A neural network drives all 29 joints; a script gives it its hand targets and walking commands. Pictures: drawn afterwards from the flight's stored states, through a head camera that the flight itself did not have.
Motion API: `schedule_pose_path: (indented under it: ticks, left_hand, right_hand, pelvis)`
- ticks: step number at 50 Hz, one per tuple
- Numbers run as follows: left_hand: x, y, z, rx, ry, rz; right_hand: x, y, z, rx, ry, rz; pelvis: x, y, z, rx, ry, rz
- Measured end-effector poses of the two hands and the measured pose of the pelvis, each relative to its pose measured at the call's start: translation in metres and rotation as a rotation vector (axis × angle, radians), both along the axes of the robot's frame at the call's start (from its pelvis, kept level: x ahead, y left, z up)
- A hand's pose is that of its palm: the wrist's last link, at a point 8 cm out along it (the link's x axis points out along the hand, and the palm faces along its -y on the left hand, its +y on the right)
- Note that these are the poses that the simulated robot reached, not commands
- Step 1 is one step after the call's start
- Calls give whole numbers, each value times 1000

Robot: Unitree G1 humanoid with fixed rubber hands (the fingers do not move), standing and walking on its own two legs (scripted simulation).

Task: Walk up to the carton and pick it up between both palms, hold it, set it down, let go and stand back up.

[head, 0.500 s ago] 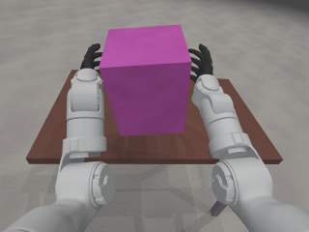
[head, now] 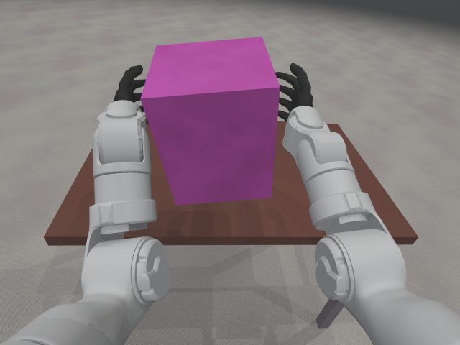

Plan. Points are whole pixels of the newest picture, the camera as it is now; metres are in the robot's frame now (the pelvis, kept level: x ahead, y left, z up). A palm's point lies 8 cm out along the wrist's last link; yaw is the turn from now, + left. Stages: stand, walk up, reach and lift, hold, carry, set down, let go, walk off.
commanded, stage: hold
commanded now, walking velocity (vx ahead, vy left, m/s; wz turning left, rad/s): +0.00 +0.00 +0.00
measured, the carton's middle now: (216, 125) +0.43 +0.00 +0.21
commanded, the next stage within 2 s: none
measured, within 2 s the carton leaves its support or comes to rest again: neither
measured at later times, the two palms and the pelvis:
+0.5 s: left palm (126, 107) +0.39 +0.15 +0.26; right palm (296, 105) +0.38 -0.13 +0.28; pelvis +0.01 -0.01 +0.00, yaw +1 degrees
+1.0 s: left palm (127, 109) +0.39 +0.14 +0.26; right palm (297, 104) +0.38 -0.13 +0.28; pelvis +0.02 -0.01 +0.00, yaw +0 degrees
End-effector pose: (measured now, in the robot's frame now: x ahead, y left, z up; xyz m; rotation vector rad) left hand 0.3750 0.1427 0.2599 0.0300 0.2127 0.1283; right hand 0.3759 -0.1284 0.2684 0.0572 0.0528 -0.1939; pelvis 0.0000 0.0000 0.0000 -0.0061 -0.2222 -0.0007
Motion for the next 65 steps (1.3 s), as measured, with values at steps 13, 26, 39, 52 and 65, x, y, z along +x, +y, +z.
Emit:
schedule_pose_path:
  ticks: [13,26,39,52,65]
  left_hand:
    - [9,3,9,-34,9,-6]
    - [16,3,-1,-9,0,-23]
    - [14,-4,-6,-20,-10,-4]
    - [10,2,0,-16,-10,-5]
    - [9,-4,-3,-6,8,-17]
  right_hand:
    - [3,2,14,-16,6,6]
    - [9,2,7,-14,19,-7]
    - [10,-3,2,-10,-3,-8]
    - [7,2,10,-16,-1,10]
    - [3,-4,2,-2,7,-7]
  pelvis:
    - [-3,-9,0,3,32,-2]
    - [15,-4,1,-4,23,17]
    - [18,-1,1,-3,23,-2]
    - [17,-6,1,1,5,7]
    - [11,-8,1,3,7,5]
